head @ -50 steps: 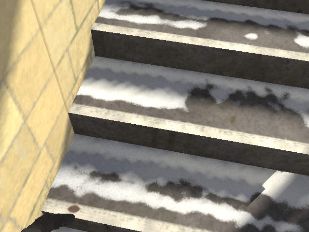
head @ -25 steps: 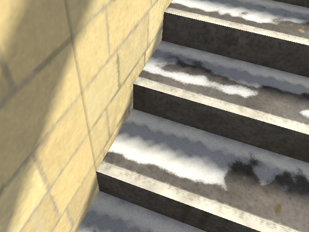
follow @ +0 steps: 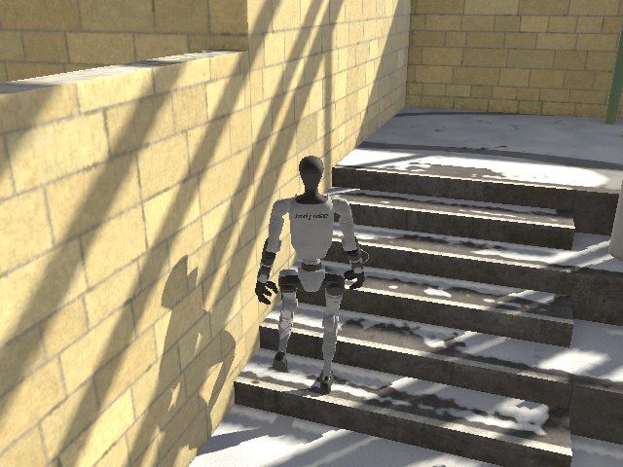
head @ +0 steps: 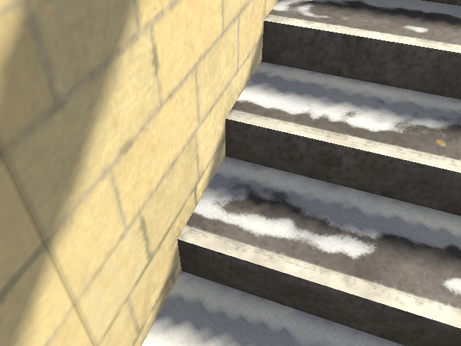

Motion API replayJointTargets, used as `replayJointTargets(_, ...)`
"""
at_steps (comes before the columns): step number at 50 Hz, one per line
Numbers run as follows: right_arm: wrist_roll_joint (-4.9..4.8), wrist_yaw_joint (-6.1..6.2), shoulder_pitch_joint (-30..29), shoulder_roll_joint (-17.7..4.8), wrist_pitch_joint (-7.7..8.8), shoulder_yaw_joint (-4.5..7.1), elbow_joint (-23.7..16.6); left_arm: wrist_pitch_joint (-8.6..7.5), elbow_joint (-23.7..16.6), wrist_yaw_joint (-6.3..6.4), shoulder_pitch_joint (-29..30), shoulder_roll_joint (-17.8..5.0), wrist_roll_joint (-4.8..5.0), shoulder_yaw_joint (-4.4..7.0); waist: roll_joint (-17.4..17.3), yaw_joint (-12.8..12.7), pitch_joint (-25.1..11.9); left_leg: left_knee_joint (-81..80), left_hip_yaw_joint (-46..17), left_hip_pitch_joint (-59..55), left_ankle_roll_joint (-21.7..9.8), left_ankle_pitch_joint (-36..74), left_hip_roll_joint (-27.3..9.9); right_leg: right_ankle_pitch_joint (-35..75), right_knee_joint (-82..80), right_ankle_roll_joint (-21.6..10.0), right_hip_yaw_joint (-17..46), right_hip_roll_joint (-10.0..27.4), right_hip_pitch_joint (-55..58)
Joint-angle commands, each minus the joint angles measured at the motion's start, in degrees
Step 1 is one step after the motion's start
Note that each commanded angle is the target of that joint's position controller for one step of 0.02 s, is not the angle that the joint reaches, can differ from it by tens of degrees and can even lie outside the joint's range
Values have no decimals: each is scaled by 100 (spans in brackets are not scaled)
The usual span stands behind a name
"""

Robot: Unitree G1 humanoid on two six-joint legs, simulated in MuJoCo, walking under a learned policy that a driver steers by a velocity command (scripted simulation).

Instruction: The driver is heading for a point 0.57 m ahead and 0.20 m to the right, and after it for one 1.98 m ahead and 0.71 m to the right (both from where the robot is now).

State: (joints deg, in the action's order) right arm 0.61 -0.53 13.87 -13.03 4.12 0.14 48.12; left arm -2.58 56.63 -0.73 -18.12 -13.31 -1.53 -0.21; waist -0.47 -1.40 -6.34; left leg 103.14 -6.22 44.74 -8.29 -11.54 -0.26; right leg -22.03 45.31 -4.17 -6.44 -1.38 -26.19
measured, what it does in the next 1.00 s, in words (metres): climbs, turning right: left foot 0.13 m higher, then left foot 0.15 m higher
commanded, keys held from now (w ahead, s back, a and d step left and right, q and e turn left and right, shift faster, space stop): w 0.04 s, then w+e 0.96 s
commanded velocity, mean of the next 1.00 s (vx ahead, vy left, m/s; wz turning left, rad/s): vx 0.49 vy -0.05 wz -0.43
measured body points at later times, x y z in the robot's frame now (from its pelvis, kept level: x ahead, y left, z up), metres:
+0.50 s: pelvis +0.27 +0.05 +0.02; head +0.35 +0.08 +0.46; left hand +0.12 +0.28 -0.10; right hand +0.56 -0.12 +0.00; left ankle +0.32 +0.20 -0.57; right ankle +0.03 -0.09 -0.64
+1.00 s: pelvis +0.54 -0.12 +0.23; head +0.55 -0.11 +0.68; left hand +0.74 +0.09 +0.13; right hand +0.57 -0.44 +0.15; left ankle +0.43 +0.10 -0.37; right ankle +0.52 -0.22 -0.43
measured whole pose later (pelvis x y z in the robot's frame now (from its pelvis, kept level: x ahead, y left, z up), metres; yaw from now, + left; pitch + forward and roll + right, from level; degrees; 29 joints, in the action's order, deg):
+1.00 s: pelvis +0.54 -0.12 +0.23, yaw -24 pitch -1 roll -5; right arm -0.2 2.5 12.2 -17.9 2.4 3.3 40.6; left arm -0.4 35.7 0.5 -16.0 -14.0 -0.3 3.6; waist -3.6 -4.2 2.1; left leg 74.6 -3.0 13.9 -0.6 -22.4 -11.9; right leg -51.4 57.3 -2.9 -1.5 -9.5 -27.6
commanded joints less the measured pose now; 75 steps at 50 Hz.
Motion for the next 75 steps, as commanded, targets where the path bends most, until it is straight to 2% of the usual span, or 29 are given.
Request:
replayJointTargets(1, -175, 88, 312, 622, -59, -299, -554, -44, 221, -129, 3, 488, -46, -163, 215, 499, 1174, 271, -373, 1758, -58, 317, -70, 104, -2653, -191, 1595, 1064, -256)
replayJointTargets(4, 177, 147, -29, 36, 26, -142, -547, -136, 10, 52, 328, -98, -12, -96, 193, 589, 755, -2429, 847, 110, 496, 2138, -159, 1781, -2974, -194, 572, 523, -1091)
replayJointTargets(11, 142, 157, -1613, 13, 105, -142, -615, -70, 320, 329, -1405, -655, 87, 219, 788, -439, 406, -2269, 750, 2671, 821, 552, -666, 2712, -2593, -946, 2448, 1565, 3251)
replayJointTargets(15, 41, 77, -3103, 367, 440, -250, -1234, 121, 585, 559, -2919, -455, 313, 399, 755, -1049, 1182, -1706, 833, 4992, 1200, -1925, -684, 2944, -2559, -1034, 3277, 1947, 5481)
replayJointTargets(19, -6, 26, -4245, 992, 615, -629, -2168, 115, 641, 801, -3957, -130, 132, 450, 1035, -1426, 1354, 1022, 153, 7557, 1396, -4768, -719, 5352, -1578, -1005, 3746, 2072, 6874)
replayJointTargets(20, -90, -59, -4029, 910, 575, -661, -2349, 150, 640, 851, -3470, -20, 140, 396, 970, -936, 1485, 196, -2, 6928, 1341, -4999, -811, 6265, -1346, -765, 3559, 1916, 6331)
replayJointTargets(21, 12, -171, -3586, 680, 686, -677, -2438, 284, 376, 895, -2713, 4, 533, 395, 781, -472, 1218, -2815, 305, 4178, 1073, -4918, -795, 6604, -1106, -331, 2729, 1021, 4418)
replayJointTargets(23, -8, -108, -26, -645, 406, 120, -1560, 417, -394, 667, -1338, -578, 107, 453, 274, 1373, -1414, -5153, 854, -5157, 923, -415, -308, 6090, -708, -20, 2405, 289, -615)
replayJointTargets(24, 257, 4, 1802, -1760, 214, 541, -850, 335, -1052, 378, -443, -296, 144, 386, -2446, 1713, -2797, -5336, -2451, -7176, -23, 3692, -2934, 373, 2308, 702, 2620, -843, -1272)
replayJointTargets(25, 290, 166, 2112, -1717, 74, 585, -802, 114, -1188, 163, -326, -678, 115, 452, -3004, 1669, -3998, -5521, -3785, -7616, -334, 4670, -3279, -1363, 3987, 924, 3353, -698, -1257)
replayJointTargets(27, 256, 432, 1439, -1513, -120, 552, -721, 172, -1687, 297, 561, -424, 295, 488, -3130, 1202, -1770, -6869, -3135, -5734, 96, 3060, -2604, -82, 5906, 1218, 2080, -712, -2022)
replayJointTargets(29, 78, 545, 576, -819, -94, 415, -677, 493, -1645, 181, 290, -30, -23, 390, -851, 432, 482, -7180, -2858, -3869, -99, 1157, -2749, 1152, 7734, 921, 2102, -763, -2668)
replayJointTargets(31, -269, 562, 1137, -661, -20, 481, -138, 542, -1520, 4, 607, -230, -80, 438, -207, 407, 1107, -7226, -1512, -3945, 171, 693, -2579, 1142, 8789, 565, 2053, -619, -3301)
replayJointTargets(33, -241, 447, 1561, 155, -147, 285, 374, 448, -1792, 40, 881, 6, 133, 338, -564, 217, 1203, -7469, -153, -4556, 478, 1727, -2175, 966, 9268, 92, 2012, -544, -4181)
replayJointTargets(36, -250, 384, -8, -132, -269, 289, -116, 729, -2058, -44, -68, -18, 182, 287, -984, -968, 1977, -8564, 1940, -2804, 966, 2062, -1816, 507, 6323, 274, 1862, -38, -2993)
replayJointTargets(38, 70, 526, 29, -1140, -247, 494, -246, 782, -2350, 55, 90, 42, 208, 189, -865, -1096, 1493, -9185, 2408, -2851, 796, 3267, -1715, 851, 6298, 749, 469, -137, -1887)
replayJointTargets(40, 28, 564, -115, -1720, -208, 661, -322, 881, -2228, 113, -815, -23, 172, 158, -1286, -1587, 1256, -8939, 2803, -3387, 1101, 4816, -1662, 1214, 4204, 639, 530, 310, -991)
replayJointTargets(43, -129, 563, 1090, -2040, -354, 702, 149, 625, -2767, 49, 251, -178, 435, 352, -2046, -1119, 421, -8031, 2172, -4651, 89, 7567, -1901, -1455, 1973, -59, -425, -467, 454)
replayJointTargets(45, -135, 589, 1402, -1756, -410, 670, -204, 501, -2721, -75, 579, -595, 444, 571, -618, -599, 545, -6064, 1975, -4480, 202, 6558, -1628, -494, -193, -495, -146, -917, 1110)
replayJointTargets(47, -130, 433, 531, -928, -118, 442, -983, 425, -2328, 142, -352, -1123, 205, 773, 557, -538, 398, -2450, 800, -1680, 772, -1462, -699, 420, -1286, -1149, 2624, 8, 2722)
replayJointTargets(48, -79, 257, -140, -520, 13, 270, -1480, 185, -2218, 193, -732, -1099, -41, 681, 945, -502, 301, -1517, 352, -1002, 791, -2038, -605, 1723, -1061, -1035, 2803, 206, 2614)
replayJointTargets(52, -23, 174, -842, -343, -59, 220, -2079, -268, -2246, 173, -177, -247, 185, 418, 691, -36, 679, -608, -128, -466, 582, -2877, -453, 2435, -825, -703, 3878, 760, 551)
replayJointTargets(59, -61, 381, -877, -461, -248, 360, -2169, -313, -2570, 287, 925, -754, 331, 473, 178, 898, 268, -4128, 1264, -2868, 711, -1142, -36, 2770, -2272, -244, 2184, 142, -929)
replayJointTargets(60, -199, 403, -195, -669, -242, 516, -2078, -357, -2654, 237, 1190, -949, 300, 523, 878, 1281, -8, -4547, 1079, -3743, 733, -1331, -47, 3917, -1552, -243, 2440, 273, -1009)
replayJointTargets(62, -186, 286, 2102, -779, -183, 789, -1043, -313, -2733, 84, 1848, -379, 279, 330, 229, 2221, -544, -7188, 335, -5709, 216, 376, -485, 2099, 2070, -4, 1709, -442, -1613)
replayJointTargets(64, 20, -78, 1703, -140, -2, 535, -657, -345, -2933, 81, 1349, 717, 265, -24, -566, 1233, 321, -6621, -335, -5254, -65, 2221, -964, -640, 5002, 135, 1621, -725, -2954)
replayJointTargets(66, -158, 26, 14, -146, 169, 498, -1063, -101, -2655, 171, -604, -136, 517, 231, -1325, -257, 430, -8390, -2839, -3711, -1184, -574, -2210, -3, 5414, 474, 1745, 23, -2707)
replayJointTargets(70, -83, 98, 321, -391, 271, 467, -649, -20, -3084, 227, 1161, -20, 606, 138, 117, 172, 1764, -8940, -1929, -3516, -828, -700, -2119, 238, 4899, 526, 2156, 345, -4179)
replayJointTargets(75, -14, 362, 1448, -480, 135, 397, 127, 48, -3267, 116, 1530, 487, 441, -43, -89, 377, 1497, -8922, -426, -4664, -580, 1142, -1994, -274, 6461, 439, 1713, 519, -5494)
